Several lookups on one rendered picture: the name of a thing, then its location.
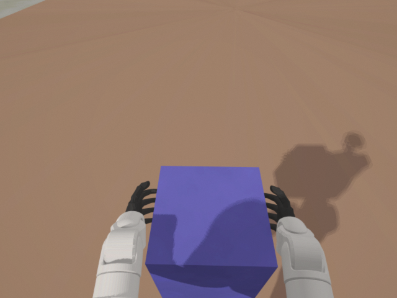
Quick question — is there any carton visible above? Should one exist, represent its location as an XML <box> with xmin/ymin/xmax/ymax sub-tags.
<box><xmin>145</xmin><ymin>166</ymin><xmax>278</xmax><ymax>298</ymax></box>

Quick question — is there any robot left hand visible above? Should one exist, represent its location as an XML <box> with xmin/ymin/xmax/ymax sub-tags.
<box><xmin>125</xmin><ymin>181</ymin><xmax>157</xmax><ymax>224</ymax></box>

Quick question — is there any robot left forearm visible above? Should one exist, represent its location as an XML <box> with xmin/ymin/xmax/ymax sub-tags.
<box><xmin>92</xmin><ymin>211</ymin><xmax>146</xmax><ymax>298</ymax></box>

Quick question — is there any robot right hand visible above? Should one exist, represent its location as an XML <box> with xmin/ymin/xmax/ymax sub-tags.
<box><xmin>264</xmin><ymin>186</ymin><xmax>295</xmax><ymax>231</ymax></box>

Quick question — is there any robot right forearm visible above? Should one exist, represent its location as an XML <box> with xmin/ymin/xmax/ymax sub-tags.
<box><xmin>276</xmin><ymin>217</ymin><xmax>334</xmax><ymax>298</ymax></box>

